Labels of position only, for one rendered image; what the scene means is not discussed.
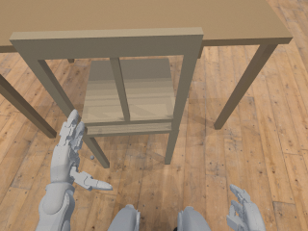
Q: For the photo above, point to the chair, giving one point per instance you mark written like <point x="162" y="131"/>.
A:
<point x="123" y="97"/>

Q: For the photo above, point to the right robot hand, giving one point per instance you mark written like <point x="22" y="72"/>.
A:
<point x="249" y="218"/>

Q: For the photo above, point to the robot left thigh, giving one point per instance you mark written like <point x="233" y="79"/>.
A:
<point x="127" y="219"/>

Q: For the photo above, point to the robot right shin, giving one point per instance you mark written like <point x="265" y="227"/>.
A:
<point x="189" y="208"/>

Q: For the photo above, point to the left robot hand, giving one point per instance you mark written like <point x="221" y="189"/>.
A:
<point x="65" y="155"/>

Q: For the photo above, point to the robot left forearm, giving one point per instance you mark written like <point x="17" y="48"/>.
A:
<point x="56" y="207"/>

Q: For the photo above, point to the table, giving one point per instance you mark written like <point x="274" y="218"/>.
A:
<point x="223" y="22"/>

